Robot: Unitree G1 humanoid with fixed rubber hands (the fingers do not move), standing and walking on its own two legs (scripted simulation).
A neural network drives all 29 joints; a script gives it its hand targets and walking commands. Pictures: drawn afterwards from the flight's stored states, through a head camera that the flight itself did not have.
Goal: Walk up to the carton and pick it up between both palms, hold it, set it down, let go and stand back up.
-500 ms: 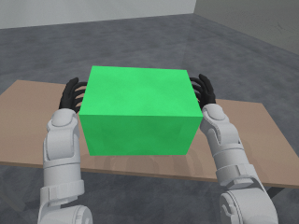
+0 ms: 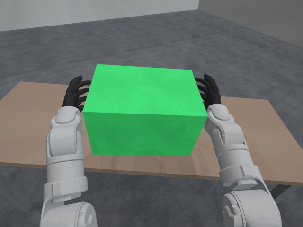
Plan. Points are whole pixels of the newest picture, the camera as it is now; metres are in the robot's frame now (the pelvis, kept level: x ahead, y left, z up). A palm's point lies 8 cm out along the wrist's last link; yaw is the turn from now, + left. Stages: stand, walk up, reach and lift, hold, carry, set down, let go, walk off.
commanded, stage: hold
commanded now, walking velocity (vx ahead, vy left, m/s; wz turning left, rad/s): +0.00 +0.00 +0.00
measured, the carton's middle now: (144, 110) +0.38 +0.01 +0.15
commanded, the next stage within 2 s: none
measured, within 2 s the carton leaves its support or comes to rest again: neither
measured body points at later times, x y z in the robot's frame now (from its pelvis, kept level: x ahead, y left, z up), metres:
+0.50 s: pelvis +0.01 +0.01 +0.00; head -0.03 +0.03 +0.45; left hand +0.37 +0.19 +0.18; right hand +0.38 -0.16 +0.18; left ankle +0.01 +0.12 -0.75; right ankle +0.03 -0.11 -0.75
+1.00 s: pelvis +0.00 +0.00 +0.00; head -0.03 +0.02 +0.45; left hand +0.37 +0.19 +0.18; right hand +0.38 -0.16 +0.18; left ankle +0.01 +0.12 -0.75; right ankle +0.03 -0.11 -0.75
